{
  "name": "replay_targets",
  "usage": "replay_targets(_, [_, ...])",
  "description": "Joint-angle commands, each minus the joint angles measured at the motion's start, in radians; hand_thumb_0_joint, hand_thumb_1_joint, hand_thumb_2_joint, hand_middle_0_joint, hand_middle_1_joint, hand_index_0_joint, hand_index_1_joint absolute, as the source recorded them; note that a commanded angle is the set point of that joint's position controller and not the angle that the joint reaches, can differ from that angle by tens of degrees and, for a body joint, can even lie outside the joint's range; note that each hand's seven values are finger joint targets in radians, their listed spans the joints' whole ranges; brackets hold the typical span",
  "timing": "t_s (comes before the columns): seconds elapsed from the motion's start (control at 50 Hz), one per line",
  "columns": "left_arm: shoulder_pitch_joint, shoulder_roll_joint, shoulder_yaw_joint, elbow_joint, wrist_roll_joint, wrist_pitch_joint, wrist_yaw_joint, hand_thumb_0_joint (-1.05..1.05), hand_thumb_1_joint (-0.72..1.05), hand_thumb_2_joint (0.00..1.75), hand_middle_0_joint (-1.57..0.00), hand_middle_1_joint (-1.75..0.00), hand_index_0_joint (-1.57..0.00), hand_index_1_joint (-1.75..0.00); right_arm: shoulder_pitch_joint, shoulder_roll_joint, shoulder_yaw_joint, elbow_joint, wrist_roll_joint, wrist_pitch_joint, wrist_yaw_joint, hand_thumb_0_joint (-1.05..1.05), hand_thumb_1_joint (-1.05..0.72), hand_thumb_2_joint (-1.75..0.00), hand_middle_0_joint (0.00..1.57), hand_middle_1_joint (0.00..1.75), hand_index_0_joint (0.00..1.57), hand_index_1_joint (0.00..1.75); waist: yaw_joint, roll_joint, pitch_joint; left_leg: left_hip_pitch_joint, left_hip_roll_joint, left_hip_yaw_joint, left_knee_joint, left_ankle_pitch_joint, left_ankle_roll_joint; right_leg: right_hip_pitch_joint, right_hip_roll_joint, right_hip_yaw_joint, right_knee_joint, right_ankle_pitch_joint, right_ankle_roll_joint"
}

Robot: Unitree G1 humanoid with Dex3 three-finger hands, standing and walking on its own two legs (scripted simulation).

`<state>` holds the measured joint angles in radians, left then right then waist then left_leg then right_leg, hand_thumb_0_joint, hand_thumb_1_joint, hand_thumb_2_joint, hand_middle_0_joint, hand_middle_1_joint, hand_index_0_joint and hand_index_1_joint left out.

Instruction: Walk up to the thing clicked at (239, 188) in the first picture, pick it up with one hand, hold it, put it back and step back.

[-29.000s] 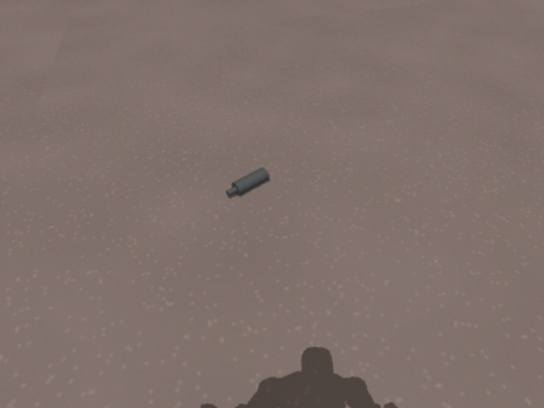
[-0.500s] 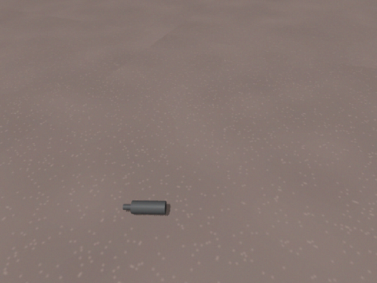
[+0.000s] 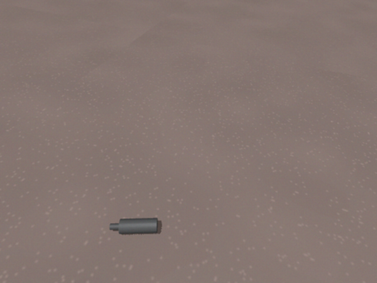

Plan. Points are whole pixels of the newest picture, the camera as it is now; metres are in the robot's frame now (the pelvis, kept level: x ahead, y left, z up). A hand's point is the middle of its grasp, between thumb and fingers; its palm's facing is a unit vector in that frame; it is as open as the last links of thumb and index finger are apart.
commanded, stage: walk up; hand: left
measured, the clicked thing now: (133, 225) +0.62 +0.24 -0.74
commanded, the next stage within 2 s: none
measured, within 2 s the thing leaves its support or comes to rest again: neither
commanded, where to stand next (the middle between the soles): +0.28 -0.04 m, yaw +1 degrees
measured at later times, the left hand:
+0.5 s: hand (112, 244) +0.29 +0.19 -0.13, palm faces -0.06 -0.93 -0.37, open 7.4 cm
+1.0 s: hand (108, 269) +0.24 +0.19 -0.16, palm faces -0.02 -0.91 -0.42, open 7.4 cm
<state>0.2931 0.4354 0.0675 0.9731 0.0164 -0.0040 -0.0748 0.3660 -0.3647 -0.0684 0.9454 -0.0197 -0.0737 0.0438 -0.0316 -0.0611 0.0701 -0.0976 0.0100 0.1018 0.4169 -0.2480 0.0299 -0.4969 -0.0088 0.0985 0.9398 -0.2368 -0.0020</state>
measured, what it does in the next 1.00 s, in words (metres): walks ahead: right foot, then left foot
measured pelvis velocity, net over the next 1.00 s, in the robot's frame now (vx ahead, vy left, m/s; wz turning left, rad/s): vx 0.18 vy -0.08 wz -0.02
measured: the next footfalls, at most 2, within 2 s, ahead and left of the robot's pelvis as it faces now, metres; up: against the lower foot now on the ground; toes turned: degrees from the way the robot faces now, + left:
right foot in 0.22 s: +0.24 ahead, -0.15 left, +0.00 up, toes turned -5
left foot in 0.62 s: +0.33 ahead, +0.06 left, +0.00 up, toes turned +0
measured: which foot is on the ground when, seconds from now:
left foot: down 0.00-0.26, up 0.28-0.60, down 0.62-0.94, up 0.96-1.00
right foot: up 0.00-0.20, down 0.22-0.66, up 0.68-0.88, down 0.90-1.00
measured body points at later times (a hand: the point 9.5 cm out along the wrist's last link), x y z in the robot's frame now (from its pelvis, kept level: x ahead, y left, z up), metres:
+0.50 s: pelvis +0.18 -0.06 -0.01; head +0.21 -0.08 +0.44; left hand +0.29 +0.23 -0.11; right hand +0.24 -0.38 -0.13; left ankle +0.23 +0.10 -0.69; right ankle +0.20 -0.15 -0.74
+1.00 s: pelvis +0.18 -0.08 -0.03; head +0.21 -0.09 +0.42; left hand +0.24 +0.24 -0.14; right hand +0.32 -0.38 -0.15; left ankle +0.27 +0.06 -0.72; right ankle +0.16 -0.20 -0.74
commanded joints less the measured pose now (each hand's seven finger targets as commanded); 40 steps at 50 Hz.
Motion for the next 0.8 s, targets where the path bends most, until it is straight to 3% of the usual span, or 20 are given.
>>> replay_targets(0.0, [-0.074,0.166,0.041,-0.113,0.004,-0.025,0.004,0.00,0.90,0.90,-0.20,-0.30,-0.20,-0.30,-0.001,-0.301,-0.078,-0.104,0.008,-0.034,-0.025,0.00,-0.90,-0.90,0.20,0.30,0.20,0.30,-0.015,0.162,0.078,0.022,0.267,-0.223,-0.262,-0.124,0.139,-0.117,-0.052,-0.009,-0.135,0.054,0.012])
replay_targets(0.14, [-0.142,0.120,0.037,-0.161,0.003,-0.049,-0.003,0.00,0.90,0.90,-0.20,-0.30,-0.20,-0.30,0.031,-0.297,-0.070,-0.146,0.002,-0.013,-0.022,0.00,-0.90,-0.90,0.20,0.30,0.20,0.30,-0.017,0.173,0.031,0.007,0.246,-0.110,-0.077,0.243,0.145,0.102,-0.031,-0.149,-0.358,0.032,-0.035])
replay_targets(0.16, [-0.099,0.119,0.042,-0.150,0.003,-0.052,0.001,0.00,0.90,0.90,-0.20,-0.30,-0.20,-0.30,0.025,-0.296,-0.069,-0.155,0.002,-0.008,-0.025,0.00,-0.90,-0.90,0.20,0.30,0.20,0.30,0.005,0.165,0.002,0.000,0.249,-0.116,-0.013,0.288,0.135,0.181,-0.022,-0.155,-0.397,0.033,-0.045])
replay_targets(0.2, [0.060,0.180,0.069,-0.109,0.007,-0.068,0.019,0.00,0.90,0.90,-0.20,-0.30,-0.20,-0.30,0.057,-0.229,-0.039,-0.175,0.016,-0.007,-0.028,0.00,-0.90,-0.90,0.20,0.30,0.20,0.30,0.082,-0.011,-0.135,-0.087,0.153,-0.035,0.313,0.357,0.078,0.480,-0.005,-0.131,-0.477,0.067,-0.082])
replay_targets(0.22, [0.151,0.247,0.098,-0.107,0.014,-0.071,0.030,0.00,0.90,0.90,-0.20,-0.30,-0.20,-0.30,0.095,-0.183,-0.020,-0.196,0.021,-0.012,-0.031,0.00,-0.90,-0.90,0.20,0.30,0.20,0.30,0.114,-0.184,-0.225,-0.252,0.079,0.002,0.571,0.143,0.037,0.650,-0.188,0.138,-0.511,0.005,-0.145])
replay_targets(0.24, [0.154,0.288,0.099,-0.133,0.002,-0.071,0.038,0.00,0.90,0.90,-0.20,-0.30,-0.20,-0.30,0.096,-0.171,-0.010,-0.200,0.027,-0.006,-0.033,0.00,-0.90,-0.90,0.20,0.30,0.20,0.30,0.122,-0.252,-0.198,-0.484,-0.053,-0.022,0.687,-0.273,0.009,0.720,-0.373,0.478,-0.617,-0.030,-0.248])
replay_targets(0.26, [0.118,0.304,0.106,-0.142,-0.013,-0.064,0.041,0.00,0.90,0.90,-0.20,-0.30,-0.20,-0.30,0.069,-0.266,-0.033,-0.181,0.021,0.002,-0.046,0.00,-0.90,-0.90,0.20,0.30,0.20,0.30,0.131,-0.187,-0.150,-0.480,0.009,-0.106,0.772,-0.327,0.009,0.626,-0.421,0.528,-0.614,0.005,-0.323])
replay_targets(0.28, [0.103,0.269,0.097,-0.151,-0.025,-0.057,0.045,0.00,0.90,0.90,-0.20,-0.30,-0.20,-0.30,0.032,-0.278,-0.039,-0.172,0.022,-0.003,-0.048,0.00,-0.90,-0.90,0.20,0.30,0.20,0.30,0.126,-0.122,-0.103,-0.482,0.017,-0.151,0.815,-0.300,0.011,0.554,-0.388,0.438,-0.616,0.101,-0.325])
replay_targets(0.32, [0.034,0.207,0.070,-0.179,-0.030,-0.060,0.056,0.00,0.90,0.90,-0.20,-0.30,-0.20,-0.30,0.053,-0.237,-0.030,-0.151,0.033,0.000,-0.041,0.00,-0.90,-0.90,0.20,0.30,0.20,0.30,0.068,-0.063,-0.038,-0.429,0.043,-0.192,0.772,-0.213,0.009,0.411,-0.280,0.187,-0.594,0.273,-0.251])
replay_targets(0.36, [-0.019,0.182,0.058,-0.191,-0.025,-0.062,0.060,0.00,0.90,0.90,-0.20,-0.30,-0.20,-0.30,0.094,-0.207,-0.024,-0.135,0.026,0.012,-0.036,0.00,-0.90,-0.90,0.20,0.30,0.20,0.30,0.029,-0.075,-0.012,-0.341,0.033,-0.158,0.707,-0.146,-0.007,0.272,-0.216,0.048,-0.593,0.384,-0.225])
replay_targets(0.44, [-0.069,0.149,0.033,-0.223,-0.006,-0.064,0.077,0.00,0.90,0.90,-0.20,-0.30,-0.20,-0.30,0.061,-0.175,-0.016,-0.123,0.027,0.022,-0.047,0.00,-0.90,-0.90,0.20,0.30,0.20,0.30,0.025,-0.068,-0.018,-0.287,0.020,-0.121,0.493,-0.051,-0.057,0.219,-0.199,-0.069,-0.545,0.683,-0.235])
replay_targets(0.5, [-0.063,0.158,0.031,-0.219,-0.007,-0.044,0.083,0.00,0.90,0.90,-0.20,-0.30,-0.20,-0.30,-0.009,-0.170,-0.013,-0.123,0.022,0.018,-0.056,0.00,-0.90,-0.90,0.20,0.30,0.20,0.30,0.059,-0.087,-0.073,-0.271,0.016,-0.082,0.335,0.017,-0.051,0.305,-0.211,-0.051,-0.457,0.681,-0.213])
replay_targets(0.56, [-0.100,0.185,0.027,-0.215,-0.027,-0.021,0.085,0.00,0.90,0.90,-0.20,-0.30,-0.20,-0.30,-0.015,-0.178,-0.018,-0.119,0.011,0.021,-0.064,0.00,-0.90,-0.90,0.20,0.30,0.20,0.30,0.030,-0.056,-0.117,-0.172,-0.009,-0.064,0.215,0.111,-0.017,0.276,-0.213,-0.042,-0.334,0.600,-0.178])
replay_targets(0.6, [-0.108,0.161,0.015,-0.214,-0.039,-0.005,0.089,0.00,0.90,0.90,-0.20,-0.30,-0.20,-0.30,-0.021,-0.232,-0.036,-0.119,0.000,0.022,-0.068,0.00,-0.90,-0.90,0.20,0.30,0.20,0.30,0.011,0.046,-0.128,-0.082,0.040,-0.147,0.118,0.385,0.022,0.181,-0.166,-0.044,-0.244,0.341,-0.112])
replay_targets(0.62, [-0.091,0.130,0.010,-0.219,-0.048,-0.001,0.089,0.00,0.90,0.90,-0.20,-0.30,-0.20,-0.30,-0.043,-0.297,-0.051,-0.137,-0.007,0.025,-0.070,0.00,-0.90,-0.90,0.20,0.30,0.20,0.30,0.024,0.186,-0.155,-0.056,0.203,-0.339,0.058,0.555,0.087,0.140,-0.067,-0.102,-0.126,0.148,-0.056])
replay_targets(0.64, [-0.046,0.107,0.005,-0.202,-0.056,0.013,0.095,0.00,0.90,0.90,-0.20,-0.30,-0.20,-0.30,-0.088,-0.327,-0.055,-0.164,-0.001,0.029,-0.068,0.00,-0.90,-0.90,0.20,0.30,0.20,0.30,0.040,0.265,-0.171,-0.035,0.326,-0.510,-0.004,0.632,0.188,0.099,0.051,-0.114,0.003,-0.291,-0.032])
replay_targets(0.66, [-0.014,0.132,0.010,-0.175,-0.053,0.031,0.105,0.00,0.90,0.90,-0.20,-0.30,-0.20,-0.30,-0.116,-0.338,-0.056,-0.167,0.008,0.030,-0.069,0.00,-0.90,-0.90,0.20,0.30,0.20,0.30,0.035,0.296,-0.191,-0.055,0.392,-0.578,0.013,0.586,0.296,0.132,0.022,-0.045,0.133,-0.429,-0.027])
replay_targets(0.68, [-0.037,0.141,0.007,-0.163,-0.045,0.031,0.107,0.00,0.90,0.90,-0.20,-0.30,-0.20,-0.30,-0.130,-0.311,-0.051,-0.163,0.007,0.034,-0.073,0.00,-0.90,-0.90,0.20,0.30,0.20,0.30,0.031,0.256,-0.172,-0.094,0.368,-0.561,0.016,0.558,0.295,0.131,0.010,-0.013,0.160,-0.433,-0.026])
replay_targets(0.74, [-0.051,0.141,0.021,-0.133,-0.044,0.027,0.094,0.00,0.90,0.90,-0.20,-0.30,-0.20,-0.30,-0.205,-0.267,-0.030,-0.177,0.007,0.047,-0.075,0.00,-0.90,-0.90,0.20,0.30,0.20,0.30,0.045,0.250,-0.148,-0.198,0.240,-0.334,0.048,0.466,0.201,0.157,0.021,-0.022,0.136,-0.357,-0.033])
replay_targets(0.78, [-0.025,0.135,0.018,-0.118,-0.040,0.021,0.095,0.00,0.90,0.90,-0.20,-0.30,-0.20,-0.30,-0.209,-0.267,-0.032,-0.173,0.002,0.059,-0.070,0.00,-0.90,-0.90,0.20,0.30,0.20,0.30,0.043,0.255,-0.166,-0.117,0.220,-0.318,0.070,0.354,0.183,0.135,0.008,-0.080,-0.004,-0.325,-0.020])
